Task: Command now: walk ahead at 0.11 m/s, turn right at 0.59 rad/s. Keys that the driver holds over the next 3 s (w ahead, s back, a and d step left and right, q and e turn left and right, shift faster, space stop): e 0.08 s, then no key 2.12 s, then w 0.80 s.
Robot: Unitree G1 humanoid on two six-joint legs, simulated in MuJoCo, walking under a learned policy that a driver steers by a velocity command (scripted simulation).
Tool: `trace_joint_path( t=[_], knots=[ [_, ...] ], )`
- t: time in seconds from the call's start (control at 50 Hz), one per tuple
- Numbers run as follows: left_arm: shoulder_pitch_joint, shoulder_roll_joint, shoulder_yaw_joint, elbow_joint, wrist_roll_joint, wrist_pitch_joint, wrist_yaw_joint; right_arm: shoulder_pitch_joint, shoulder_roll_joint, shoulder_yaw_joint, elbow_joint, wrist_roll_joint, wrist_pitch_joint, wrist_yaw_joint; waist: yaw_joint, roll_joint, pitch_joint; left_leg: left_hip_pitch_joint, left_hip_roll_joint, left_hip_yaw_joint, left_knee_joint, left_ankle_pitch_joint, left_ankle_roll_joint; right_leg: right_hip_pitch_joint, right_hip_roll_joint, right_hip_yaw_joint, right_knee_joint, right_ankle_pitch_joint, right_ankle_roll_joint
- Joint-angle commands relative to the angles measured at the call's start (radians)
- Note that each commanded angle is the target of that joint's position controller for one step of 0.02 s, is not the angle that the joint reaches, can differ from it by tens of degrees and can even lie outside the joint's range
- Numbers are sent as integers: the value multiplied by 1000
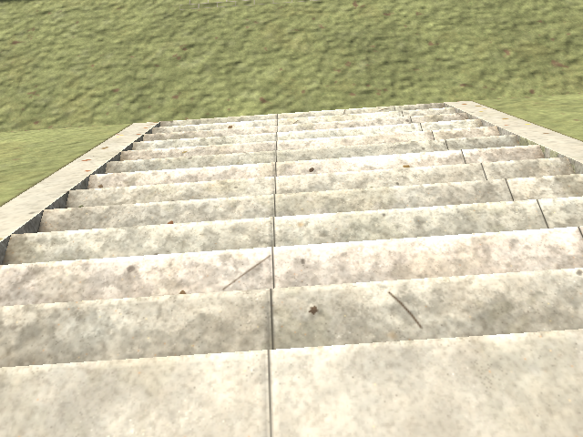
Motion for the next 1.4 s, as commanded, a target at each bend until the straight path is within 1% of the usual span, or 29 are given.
trace_joint_path(
  t=[0.02, 0.08, 0.12, 0.16, 0.2, 0.22, 0.24, 0.26, 0.28, 0.3, 0.32, 0.34, 0.36, 0.38, 0.44, 0.5, 0.54, 0.56, 0.58, 0.6, 0.62, 0.64, 0.66, 0.7, 0.74, 0.78, 0.88, 1.14, 1.4],
  knots=[
    [70, 149, 31, -66, 3, 3, 9, 26, -85, -13, -69, 5, 8, -6, -8, -112, -160, 19, -38, 31, -39, 36, -1, 143, -261, 199, 26, 868, -63],
    [87, 158, 35, -86, 13, 15, 10, -19, -99, -9, -98, 11, 9, -11, 8, -118, -142, 7, -55, 11, -100, -8, 11, 185, -284, 268, 59, 841, -80],
    [77, 154, 33, -102, 18, 22, 10, -15, -101, -5, -103, 13, 4, -12, 11, -123, -135, 39, -66, 11, -152, -41, 29, 197, -294, 284, 86, 845, -94],
    [66, 152, 31, -113, 22, 26, 9, 4, -102, -2, -105, 16, -4, -12, 6, -129, -124, 119, -82, 17, -233, -71, 53, 175, -291, 302, 116, 830, -84],
    [13, 154, 29, -132, 14, 29, 8, 77, -101, -2, -91, 18, -13, -12, -38, -128, -116, 293, -102, 34, -407, -29, 81, 101, -257, 309, 155, 748, -37],
    [-31, 154, 25, -148, -2, 25, 8, 140, -100, -2, -77, 11, -22, -15, -86, -108, -126, 445, -93, 29, -564, 134, 97, 33, -217, 301, 211, 662, 6],
    [-9, 107, 10, -175, -12, 15, 6, 180, -164, -12, -84, 3, -33, -22, -81, 41, -205, 620, 95, -155, -602, 481, 151, -54, -138, 233, 376, 375, 63],
    [112, 80, 11, -170, -10, 23, 12, 161, -229, -19, -112, 20, -20, -18, -32, 229, -269, 704, 344, -414, -582, 952, 325, -191, 58, 90, 616, -447, 100],
    [147, 126, 20, -140, 30, 37, 16, 207, -168, 1, -99, 39, -12, -7, -24, 98, -277, 632, 334, -431, -569, 976, 361, -180, 12, 128, 722, -502, 109],
    [130, 122, 17, -128, 19, 51, 16, 130, -155, 1, -111, 27, -7, -10, -6, 143, -243, 572, 325, -431, -616, 695, 396, -217, -11, 103, 791, -449, 123],
    [51, 137, 17, -127, 21, 65, 14, 66, -99, 17, -125, 19, -1, -8, -13, 63, -152, 482, 232, -328, -665, 471, 340, -222, -41, 106, 781, -367, 140],
    [6, 129, 15, -140, 13, 72, 6, 30, -88, 26, -129, 10, 1, -9, -9, 94, -128, 443, 166, -240, -692, 377, 288, -202, -49, 104, 729, -318, 154],
    [15, 114, 9, -132, 5, 77, -2, 25, -96, 26, -125, -1, 2, -11, -6, 120, -116, 418, 115, -167, -698, 386, 265, -169, -43, 78, 696, -290, 171],
    [15, 105, 2, -128, -2, 79, -9, 39, -112, 21, -115, -4, 0, -11, -7, 123, -125, 417, 91, -120, -695, 380, 249, -142, -41, 58, 639, -271, 178],
    [-10, 67, -20, -120, -2, 83, -13, 91, -126, 16, -92, 3, -2, -7, -29, 110, -149, 466, 79, -108, -691, 273, 240, -90, -60, 12, 434, -292, 179],
    [-46, 66, -32, -114, -2, 86, -13, 123, -147, 5, -78, 0, 11, 5, -56, 148, -134, 466, 90, -156, -699, 112, 252, -48, -83, -26, 248, -255, 151],
    [-10, 57, -38, -90, 0, 78, -14, 113, -152, 1, -77, 8, 22, 11, -30, 132, -130, 420, 84, -164, -687, 53, 231, 40, -88, -57, 81, -120, 123],
    [-3, 57, -42, -83, 5, 69, -14, 129, -152, 0, -71, 11, 25, 13, -24, 108, -121, 371, 78, -163, -686, 10, 197, 101, -99, -42, -28, -29, 102],
    [-22, 81, -42, -89, 19, 56, -12, 144, -140, 1, -71, 12, 23, 14, -33, 62, -116, 313, 69, -164, -676, -43, 149, 148, -154, 43, -63, -2, 80],
    [-47, 134, -37, -103, 33, 43, -6, 146, -107, 9, -88, 20, 19, 19, -57, -58, -117, 279, 11, -101, -618, -101, 104, 122, -280, 199, -103, -62, 42],
    [-105, 109, -46, -93, 22, 35, -6, 123, -77, 17, -85, 28, 20, 23, -88, -181, -62, 419, -63, -9, -615, -42, 83, -99, -322, 233, -145, -126, 19],
    [-148, 62, -61, -100, 24, 26, -8, 117, -83, 18, -67, 21, 18, 24, -95, -158, -43, 511, -54, -15, -617, 25, 78, -164, -296, 213, -167, -196, 43],
    [-138, 62, -62, -87, 22, 19, -5, 131, -90, 15, -46, 17, 13, 26, -91, -144, -42, 544, -47, -22, -623, 60, 80, -168, -262, 182, -168, -227, 67],
    [-95, 82, -60, -60, 13, 11, 5, 159, -117, 7, -19, 11, 4, 29, -86, -129, -45, 542, -27, -35, -620, 99, 92, -126, -230, 147, -154, -168, 81],
    [-66, 80, -59, -38, 7, 9, 6, 172, -108, 12, 5, 13, -4, 28, -77, -94, -48, 503, -20, -42, -635, 97, 94, -71, -222, 130, -130, -111, 76],
    [-50, 71, -61, -22, 8, 10, 6, 170, -100, 14, 27, 16, -5, 24, -69, -63, -42, 485, -21, -44, -646, 84, 89, -55, -222, 125, -121, -94, 68],
    [-29, 68, -61, 22, 8, 7, 8, 185, -95, 17, 83, 17, -3, 19, -65, -35, -43, 492, -17, -49, -655, 97, 87, -39, -220, 116, -117, -56, 63],
    [22, 43, -68, 141, 2, 2, 22, 218, -75, 29, 221, 18, 3, 2, -65, -32, -46, 529, -5, -53, -648, 172, 96, 0, -219, 93, -115, 54, 64],
    [78, 7, -79, 217, 3, 2, 31, 229, -38, 41, 313, 19, 7, -7, -62, -38, -28, 531, -5, -47, -636, 196, 98, 12, -221, 82, -105, 101, 66]
  ],
)
Next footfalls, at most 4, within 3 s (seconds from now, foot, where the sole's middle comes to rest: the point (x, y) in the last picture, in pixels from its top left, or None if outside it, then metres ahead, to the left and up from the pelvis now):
0.24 left None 0.17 0.13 -0.78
0.58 right None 0.05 -0.06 -0.78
2.54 left None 0.28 0.12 -0.78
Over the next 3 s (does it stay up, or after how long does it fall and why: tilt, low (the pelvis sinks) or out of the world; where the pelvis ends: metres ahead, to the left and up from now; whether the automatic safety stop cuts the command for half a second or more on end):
stays up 0.38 0.03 -0.01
